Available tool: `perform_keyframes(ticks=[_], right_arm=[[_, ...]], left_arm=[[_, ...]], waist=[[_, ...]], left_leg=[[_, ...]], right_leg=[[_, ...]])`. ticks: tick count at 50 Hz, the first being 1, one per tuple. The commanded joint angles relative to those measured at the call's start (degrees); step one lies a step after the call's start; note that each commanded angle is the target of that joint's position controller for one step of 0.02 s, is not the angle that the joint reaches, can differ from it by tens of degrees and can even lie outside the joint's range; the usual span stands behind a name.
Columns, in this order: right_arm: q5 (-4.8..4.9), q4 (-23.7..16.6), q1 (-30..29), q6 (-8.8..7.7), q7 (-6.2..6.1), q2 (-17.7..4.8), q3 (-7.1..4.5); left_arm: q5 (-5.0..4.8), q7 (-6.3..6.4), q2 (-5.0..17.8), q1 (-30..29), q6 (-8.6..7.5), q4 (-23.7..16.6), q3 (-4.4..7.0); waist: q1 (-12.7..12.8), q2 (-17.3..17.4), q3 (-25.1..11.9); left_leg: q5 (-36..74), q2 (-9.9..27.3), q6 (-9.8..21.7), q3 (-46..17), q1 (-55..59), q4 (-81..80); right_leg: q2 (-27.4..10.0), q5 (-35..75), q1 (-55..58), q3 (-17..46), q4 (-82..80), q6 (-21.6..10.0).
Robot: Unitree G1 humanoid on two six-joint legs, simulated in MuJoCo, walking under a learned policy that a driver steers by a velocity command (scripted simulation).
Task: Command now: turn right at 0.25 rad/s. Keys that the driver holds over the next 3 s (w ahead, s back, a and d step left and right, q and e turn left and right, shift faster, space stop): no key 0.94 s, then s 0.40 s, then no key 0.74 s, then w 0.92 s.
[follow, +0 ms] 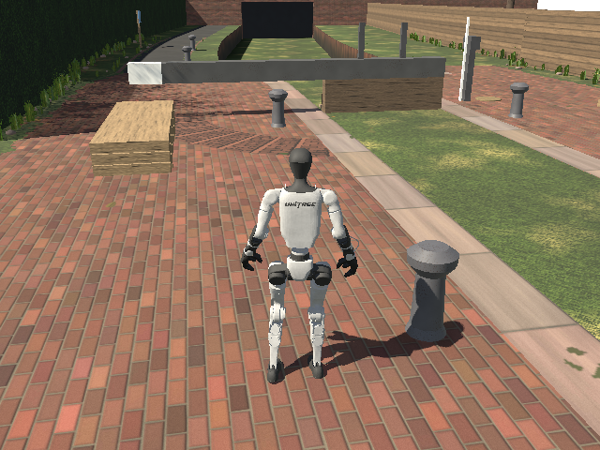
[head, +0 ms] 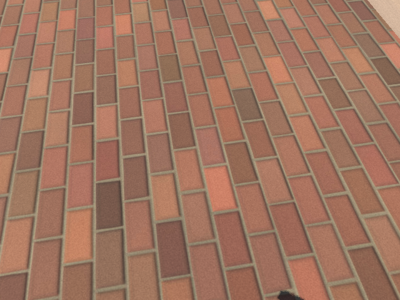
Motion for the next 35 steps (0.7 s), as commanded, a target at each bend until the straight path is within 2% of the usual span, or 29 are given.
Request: perform_keyframes(ticks=[1,2,3,4,5,6,8,10,12,13,14,15,16,17,18,19,22,28,35], right_arm=[[-0.44,-2.7,2.8,-1.61,0.79,-4.2,-1.05],[-1.58,-3.0,3.4,-1.84,0.81,-6.7,-1.38],[-2.35,-3.4,1.2,-1.70,0.48,-11.2,-2.13],[-3.06,-3.6,-0.2,-1.84,0.51,-8.5,-1.47],[-2.83,-4.5,-2.1,-2.19,0.43,-6.7,-0.88],[-2.02,-4.1,-2.4,-2.38,0.25,-7.1,-0.99],[-0.70,-3.4,-2.3,-2.65,-0.01,-7.0,-0.79],[-0.49,-2.4,-1.6,-2.11,0.14,-6.3,-0.54],[-0.23,-1.5,-0.5,-1.48,0.31,-5.9,-0.33],[0.13,-1.0,0.3,-1.30,0.43,-5.8,-0.22],[0.23,-0.4,1.9,-1.54,0.56,-5.5,-0.11],[-0.43,-0.2,2.9,-2.18,0.89,-5.0,0.23],[-0.95,0.1,5.1,-2.88,1.47,-5.5,0.07],[-0.92,0.7,2.9,-2.99,1.54,-5.5,0.25],[-0.74,0.6,0.7,-2.76,1.46,-5.5,0.27],[-0.66,0.8,-0.3,-2.42,1.22,-4.6,0.47],[-0.74,1.8,0.0,-1.43,0.59,-4.3,0.49],[-0.58,4.8,0.3,-0.82,-0.08,-4.1,0.40],[-0.43,8.5,1.0,-0.69,-0.56,-4.1,0.33]], left_arm=[[-0.30,0.07,6.5,0.2,-0.21,-2.7,1.07],[0.06,0.06,4.8,2.4,-0.43,-2.2,0.49],[0.44,-0.17,3.1,5.2,-0.97,-2.5,0.17],[0.82,-0.07,5.4,1.9,-1.53,-3.3,0.70],[0.47,0.03,7.9,0.4,-1.55,-2.9,1.55],[0.22,0.14,7.6,0.0,-1.29,-2.2,1.80],[0.34,0.27,5.4,0.7,-0.58,-1.3,1.44],[-0.11,0.10,2.2,0.9,-0.62,-0.4,0.32],[-0.69,0.10,1.4,1.2,-0.79,0.7,0.08],[-0.69,0.06,1.6,1.9,-0.76,1.5,0.12],[-0.40,0.07,3.0,1.5,-0.63,1.7,0.32],[0.01,0.34,5.6,1.3,-0.44,1.3,0.70],[-0.06,0.49,8.4,0.9,-0.17,1.7,1.38],[0.05,-0.01,6.4,1.6,-0.19,2.3,1.23],[0.47,-0.35,4.4,1.7,-0.35,2.7,0.65],[0.75,-0.42,3.9,1.2,-0.57,3.1,0.39],[0.53,-0.26,4.0,1.5,-1.54,4.5,0.19],[0.37,0.23,3.6,2.3,-2.35,7.3,-0.29],[0.21,0.42,3.1,3.1,-2.80,11.0,-0.76]], waist=[[-1.6,-7.9,-7.4],[-0.8,-3.2,-6.9],[3.3,9.2,-5.5],[1.2,14.0,-4.6],[0.4,11.5,-3.6],[0.1,10.4,-3.2],[-0.1,9.4,-3.1],[-0.4,9.0,-3.8],[-0.6,9.9,-5.2],[-0.3,9.8,-5.4],[-0.9,8.8,-5.8],[-1.8,5.2,-7.1],[-4.2,-0.7,-7.3],[-2.0,-1.4,-7.4],[-1.2,-0.9,-5.7],[-1.3,-1.1,-4.4],[-1.8,-2.8,-2.4],[-1.9,-1.8,-0.7],[-1.7,-0.5,-0.4]], left_leg=[[7.8,-0.1,2.6,2.3,9.8,-14.0],[10.5,6.0,4.9,-3.5,13.1,-17.9],[16.6,14.6,10.6,-13.4,12.7,-20.1],[14.4,19.1,16.3,-19.2,6.2,-22.9],[13.3,17.8,16.7,-17.8,5.6,-23.4],[14.3,15.9,15.6,-15.7,7.1,-22.5],[20.9,14.4,14.4,-12.7,10.6,-20.2],[28.4,11.4,13.3,-8.3,12.1,-17.7],[32.8,9.9,12.6,-6.5,14.2,-15.2],[32.0,9.1,11.6,-5.8,14.3,-14.6],[28.9,8.5,10.0,-6.1,13.6,-14.8],[23.7,7.6,7.7,-5.4,11.1,-14.4],[18.1,4.4,5.8,-2.5,9.5,-15.0],[13.4,2.6,3.9,0.3,11.5,-14.1],[10.6,2.2,3.3,1.0,11.3,-13.4],[10.2,2.3,3.6,1.3,10.8,-13.0],[11.1,2.0,3.5,1.5,11.3,-12.8],[9.5,1.7,2.7,1.7,11.8,-13.4],[9.3,1.5,2.3,1.9,11.8,-14.2]], right_leg=[[-12.3,-1.7,4.5,13.6,-5.7,-6.9],[-9.2,-6.0,1.6,10.8,-1.4,-3.6],[-1.4,-14.7,-2.8,1.8,5.5,-0.1],[-2.0,-19.7,-0.6,-0.6,10.1,2.0],[-3.0,-19.8,0.3,-0.2,15.0,3.0],[-3.1,-19.3,-0.7,-0.7,17.5,3.8],[-5.0,-18.5,-2.0,-0.6,19.3,5.5],[-5.4,-17.6,1.3,-3.3,12.9,6.2],[-5.0,-10.4,6.0,-5.5,2.2,6.0],[-4.7,-3.2,9.5,-6.2,-5.2,5.5],[-5.6,2.5,13.0,-4.7,-8.0,4.6],[-8.9,12.3,17.4,-1.5,-6.3,3.4],[-9.7,14.5,18.1,-1.1,-1.7,1.0],[-8.9,8.3,15.0,-1.7,-1.5,-0.1],[-8.6,4.8,12.9,-1.3,-2.8,0.0],[-8.5,3.9,11.7,-1.2,-3.7,0.6],[-8.3,4.1,9.7,-1.3,-4.0,1.2],[-8.0,0.6,8.4,-1.3,-5.0,1.4],[-7.3,-0.1,9.1,-2.0,-5.4,1.2]])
